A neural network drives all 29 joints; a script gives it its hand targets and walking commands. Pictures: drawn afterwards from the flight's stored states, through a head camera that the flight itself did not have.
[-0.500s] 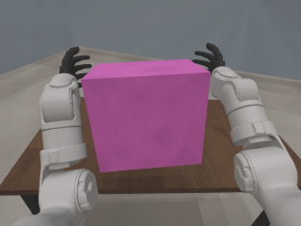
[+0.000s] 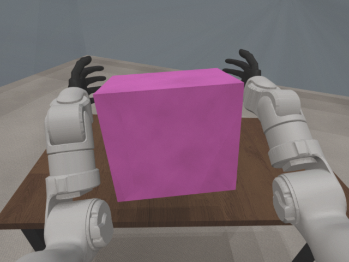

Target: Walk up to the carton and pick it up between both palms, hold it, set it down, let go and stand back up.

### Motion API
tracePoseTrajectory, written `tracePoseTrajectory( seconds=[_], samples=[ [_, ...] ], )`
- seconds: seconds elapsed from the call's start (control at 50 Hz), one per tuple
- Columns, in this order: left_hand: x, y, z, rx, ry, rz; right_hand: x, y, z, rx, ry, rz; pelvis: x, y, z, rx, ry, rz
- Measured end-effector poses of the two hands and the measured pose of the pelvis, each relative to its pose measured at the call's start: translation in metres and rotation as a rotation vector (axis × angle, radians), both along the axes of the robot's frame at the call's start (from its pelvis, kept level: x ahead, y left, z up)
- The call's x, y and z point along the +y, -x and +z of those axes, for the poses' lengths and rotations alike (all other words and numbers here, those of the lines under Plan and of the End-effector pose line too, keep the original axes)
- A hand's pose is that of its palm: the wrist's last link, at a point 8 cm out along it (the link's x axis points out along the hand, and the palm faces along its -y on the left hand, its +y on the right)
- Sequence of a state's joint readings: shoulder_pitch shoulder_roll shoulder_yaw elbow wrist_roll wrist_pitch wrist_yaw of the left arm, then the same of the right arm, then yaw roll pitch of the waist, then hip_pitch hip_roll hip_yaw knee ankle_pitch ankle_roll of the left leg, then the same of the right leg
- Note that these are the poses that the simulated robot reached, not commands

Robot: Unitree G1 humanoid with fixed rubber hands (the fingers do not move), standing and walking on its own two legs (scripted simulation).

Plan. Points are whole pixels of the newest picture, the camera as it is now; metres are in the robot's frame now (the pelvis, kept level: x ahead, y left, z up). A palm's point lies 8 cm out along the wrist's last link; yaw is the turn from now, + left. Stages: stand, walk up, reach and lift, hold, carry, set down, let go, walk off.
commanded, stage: hold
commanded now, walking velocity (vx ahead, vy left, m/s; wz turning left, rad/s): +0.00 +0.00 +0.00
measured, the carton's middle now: (171, 130) +0.36 -0.01 +0.21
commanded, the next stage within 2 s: none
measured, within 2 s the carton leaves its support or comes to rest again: neither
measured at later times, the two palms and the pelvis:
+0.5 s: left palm (79, 93) +0.35 +0.17 +0.30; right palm (249, 83) +0.37 -0.17 +0.31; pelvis +0.00 +0.00 +0.00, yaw +0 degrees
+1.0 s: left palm (79, 87) +0.36 +0.17 +0.31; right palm (251, 77) +0.37 -0.17 +0.33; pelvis +0.00 +0.00 +0.00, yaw +0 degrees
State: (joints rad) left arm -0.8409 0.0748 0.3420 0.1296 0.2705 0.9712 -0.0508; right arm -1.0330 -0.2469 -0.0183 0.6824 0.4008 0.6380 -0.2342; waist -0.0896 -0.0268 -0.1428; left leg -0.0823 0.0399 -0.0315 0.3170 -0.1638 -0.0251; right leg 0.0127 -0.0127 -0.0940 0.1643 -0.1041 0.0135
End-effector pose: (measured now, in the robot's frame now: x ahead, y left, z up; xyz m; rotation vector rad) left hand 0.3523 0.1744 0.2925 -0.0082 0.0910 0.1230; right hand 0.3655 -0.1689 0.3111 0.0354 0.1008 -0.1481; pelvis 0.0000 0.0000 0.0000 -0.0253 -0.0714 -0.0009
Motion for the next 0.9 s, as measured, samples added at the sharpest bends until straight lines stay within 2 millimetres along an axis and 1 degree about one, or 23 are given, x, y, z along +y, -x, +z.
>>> tracePoseTrajectory(
  seconds=[0.22,0.46,0.66,0.9],
  samples=[
    [0.0,-0.001,0.005,-0.01,0.004,0.001,0.001,-0.001,0.005,-0.008,-0.002,-0.001,-0.001,0.001,0.0,0.004,-0.002,-0.001],
    [0.001,-0.003,0.003,-0.001,-0.001,-0.001,0.001,-0.002,0.003,0.003,0.003,-0.002,-0.002,0.0,0.0,0.006,0.0,0.002],
    [-0.001,-0.004,0.006,-0.008,-0.003,-0.009,-0.002,-0.001,0.004,-0.002,-0.003,-0.01,-0.002,-0.001,0.0,0.005,-0.001,0.002],
    [-0.001,-0.004,0.012,-0.02,0.001,-0.008,-0.001,-0.001,0.012,-0.012,0.004,-0.009,-0.001,-0.003,0.0,0.001,-0.001,0.003]
  ],
)
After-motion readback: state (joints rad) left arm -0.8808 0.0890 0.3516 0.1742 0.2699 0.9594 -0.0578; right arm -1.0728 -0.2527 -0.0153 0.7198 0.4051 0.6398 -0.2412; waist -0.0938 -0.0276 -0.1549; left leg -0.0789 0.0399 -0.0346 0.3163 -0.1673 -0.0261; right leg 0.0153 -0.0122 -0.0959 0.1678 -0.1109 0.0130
